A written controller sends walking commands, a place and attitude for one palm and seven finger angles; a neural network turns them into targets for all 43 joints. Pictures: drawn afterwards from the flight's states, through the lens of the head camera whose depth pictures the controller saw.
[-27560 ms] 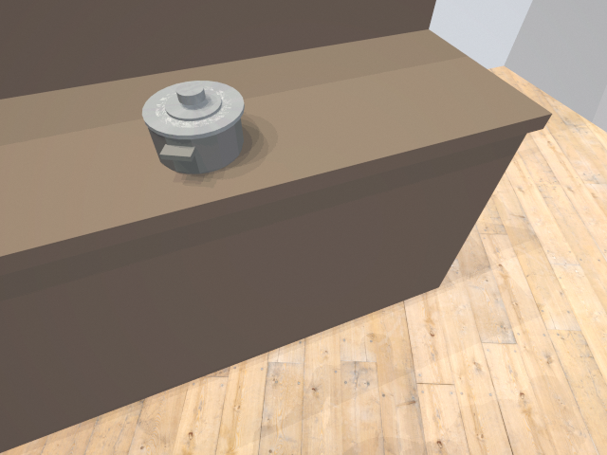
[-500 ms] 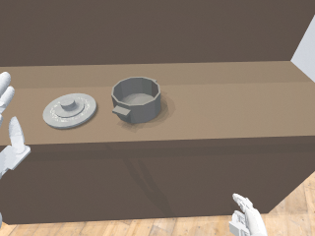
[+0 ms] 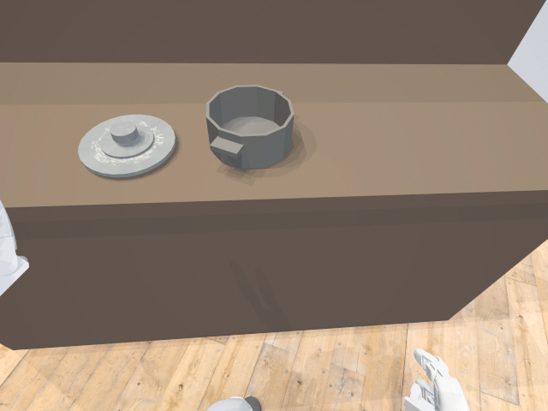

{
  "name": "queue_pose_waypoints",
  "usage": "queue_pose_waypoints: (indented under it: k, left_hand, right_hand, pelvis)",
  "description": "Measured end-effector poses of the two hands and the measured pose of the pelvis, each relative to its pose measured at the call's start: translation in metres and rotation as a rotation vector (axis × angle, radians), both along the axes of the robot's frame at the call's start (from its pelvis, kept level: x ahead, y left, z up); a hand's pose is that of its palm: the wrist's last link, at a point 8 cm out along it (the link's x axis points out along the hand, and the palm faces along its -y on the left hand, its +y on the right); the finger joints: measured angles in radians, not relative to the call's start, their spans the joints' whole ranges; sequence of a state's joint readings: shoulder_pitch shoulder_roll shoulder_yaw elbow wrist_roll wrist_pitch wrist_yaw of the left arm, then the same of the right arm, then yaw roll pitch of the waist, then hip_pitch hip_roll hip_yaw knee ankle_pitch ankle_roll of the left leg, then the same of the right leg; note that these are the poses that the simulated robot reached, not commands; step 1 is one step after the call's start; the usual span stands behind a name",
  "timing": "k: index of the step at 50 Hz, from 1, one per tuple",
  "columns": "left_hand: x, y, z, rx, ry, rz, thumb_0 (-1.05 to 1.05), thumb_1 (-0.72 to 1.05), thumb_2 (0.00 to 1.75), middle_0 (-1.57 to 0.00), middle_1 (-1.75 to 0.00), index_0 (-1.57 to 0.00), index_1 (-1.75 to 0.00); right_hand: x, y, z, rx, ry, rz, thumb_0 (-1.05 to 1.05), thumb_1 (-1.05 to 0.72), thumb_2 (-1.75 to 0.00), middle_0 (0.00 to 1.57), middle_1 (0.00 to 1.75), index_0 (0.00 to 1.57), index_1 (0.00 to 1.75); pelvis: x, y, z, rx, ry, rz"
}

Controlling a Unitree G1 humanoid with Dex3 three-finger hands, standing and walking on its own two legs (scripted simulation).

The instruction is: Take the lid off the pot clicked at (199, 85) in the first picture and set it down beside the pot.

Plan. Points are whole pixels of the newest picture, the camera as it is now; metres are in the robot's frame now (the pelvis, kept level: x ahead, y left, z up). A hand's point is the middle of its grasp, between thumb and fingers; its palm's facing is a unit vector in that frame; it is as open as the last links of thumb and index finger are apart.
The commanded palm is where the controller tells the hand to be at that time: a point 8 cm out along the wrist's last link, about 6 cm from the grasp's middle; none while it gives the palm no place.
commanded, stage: step back with the hand held close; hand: left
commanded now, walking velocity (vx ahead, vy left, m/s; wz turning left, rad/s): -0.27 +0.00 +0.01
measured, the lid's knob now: (124, 131) +0.55 +0.33 +0.07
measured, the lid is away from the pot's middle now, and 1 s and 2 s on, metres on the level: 0.24 0.24 0.24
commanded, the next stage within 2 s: stop stepping back and stand still in 0.44 s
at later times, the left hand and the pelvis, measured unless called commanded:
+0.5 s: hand out of the picture +0.10 +0.28 +0.24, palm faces +0.43 -0.86 -0.28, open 7.4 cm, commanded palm +0.02 +0.32 +0.25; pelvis -0.12 +0.05 -0.02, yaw -2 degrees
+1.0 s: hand out of the picture -0.10 +0.35 +0.24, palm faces +0.34 -0.83 -0.44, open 7.4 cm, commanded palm -0.14 +0.41 +0.25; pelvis -0.29 +0.14 -0.01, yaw -3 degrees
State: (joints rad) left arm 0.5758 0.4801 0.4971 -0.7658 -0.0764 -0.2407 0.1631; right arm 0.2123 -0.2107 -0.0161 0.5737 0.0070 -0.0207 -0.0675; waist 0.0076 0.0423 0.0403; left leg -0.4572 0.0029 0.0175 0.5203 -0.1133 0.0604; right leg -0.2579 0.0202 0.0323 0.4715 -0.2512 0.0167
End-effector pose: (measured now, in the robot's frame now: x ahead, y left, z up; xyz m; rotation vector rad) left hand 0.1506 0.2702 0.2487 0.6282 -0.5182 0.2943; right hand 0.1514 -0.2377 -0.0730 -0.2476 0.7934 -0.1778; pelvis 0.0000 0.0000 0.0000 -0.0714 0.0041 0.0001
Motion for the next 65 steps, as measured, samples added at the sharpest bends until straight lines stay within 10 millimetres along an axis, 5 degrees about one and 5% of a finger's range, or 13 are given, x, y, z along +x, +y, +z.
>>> queue_pose_waypoints:
  k: [15,21,25,32,37,40,44,50,53,59,65]
  left_hand:
    - [-0.057,0.014,0.002,0.007,-0.129,-0.05,0.01,0.89,0.9,-0.21,-0.3,-0.22,-0.3]
    - [-0.071,0.034,-0.008,-0.072,-0.254,-0.117,0.01,0.88,0.9,-0.21,-0.3,-0.22,-0.3]
    - [-0.083,0.053,-0.005,-0.103,-0.27,-0.107,0.01,0.88,0.9,-0.21,-0.3,-0.22,-0.3]
    - [-0.143,0.062,-0.028,-0.086,-0.082,-0.142,0.01,0.89,0.9,-0.21,-0.3,-0.21,-0.3]
    - [-0.197,0.081,-0.004,-0.024,-0.248,-0.202,0.01,0.88,0.9,-0.21,-0.3,-0.22,-0.3]
    - [-0.206,0.11,0.007,-0.026,-0.325,-0.14,0.01,0.88,0.9,-0.22,-0.3,-0.22,-0.3]
    - [-0.22,0.14,0.013,-0.108,-0.222,-0.049,0.0,0.88,0.9,-0.21,-0.3,-0.22,-0.3]
    - [-0.29,0.126,0.0,-0.026,-0.054,-0.126,0.01,0.89,0.9,-0.2,-0.3,-0.21,-0.3]
    - [-0.311,0.145,0.008,-0.038,-0.133,-0.111,0.01,0.88,0.9,-0.21,-0.3,-0.22,-0.3]
    - [-0.321,0.198,0.011,-0.088,-0.28,0.002,0.0,0.88,0.9,-0.21,-0.3,-0.22,-0.3]
    - [-0.325,0.194,0.006,-0.12,-0.1,-0.043,0.01,0.89,0.9,-0.2,-0.3,-0.21,-0.3]
  right_hand:
    - [-0.05,0.021,0.001,-0.022,-0.038,0.018,0.01,-0.9,-0.9,0.2,0.3,0.2,0.3]
    - [-0.092,0.027,-0.006,-0.073,-0.048,-0.041,0.01,-0.9,-0.9,0.2,0.3,0.2,0.3]
    - [-0.131,0.042,-0.005,-0.033,-0.019,-0.059,0.01,-0.9,-0.9,0.2,0.3,0.2,0.3]
    - [-0.19,0.062,-0.015,-0.015,0.022,-0.049,0.01,-0.9,-0.9,0.2,0.3,0.2,0.3]
    - [-0.224,0.088,-0.007,-0.068,0.02,-0.056,0.01,-0.9,-0.9,0.2,0.3,0.2,0.3]
    - [-0.24,0.107,-0.01,-0.05,0.009,-0.047,0.01,-0.9,-0.9,0.2,0.3,0.2,0.3]
    - [-0.264,0.14,0.005,0.046,0.018,-0.03,0.01,-0.9,-0.9,0.2,0.3,0.2,0.3]
    - [-0.281,0.168,0.01,0.054,-0.052,0.046,0.01,-0.9,-0.9,0.2,0.3,0.2,0.3]
    - [-0.294,0.177,0.013,0.012,-0.015,0.049,0.01,-0.9,-0.9,0.2,0.3,0.2,0.3]
    - [-0.317,0.191,0.01,-0.02,-0.09,0.015,0.01,-0.9,-0.9,0.2,0.3,0.2,0.3]
    - [-0.358,0.21,0.015,0.051,-0.002,0.007,0.01,-0.9,-0.9,0.2,0.3,0.2,0.3]
  pelvis:
    - [-0.059,0.019,-0.01,-0.004,-0.029,-0.012]
    - [-0.089,0.042,-0.027,-0.031,-0.067,-0.058]
    - [-0.118,0.047,-0.022,-0.056,-0.063,-0.038]
    - [-0.166,0.069,-0.027,-0.015,-0.028,-0.057]
    - [-0.191,0.096,-0.028,-0.035,-0.035,-0.056]
    - [-0.222,0.111,-0.026,-0.042,-0.054,-0.039]
    - [-0.252,0.118,-0.002,-0.04,-0.05,-0.017]
    - [-0.289,0.139,-0.007,0.04,-0.001,-0.052]
    - [-0.302,0.151,-0.002,0.047,0.004,-0.037]
    - [-0.334,0.179,-0.013,0.038,-0.02,-0.021]
    - [-0.348,0.185,0.01,-0.004,-0.001,-0.013]
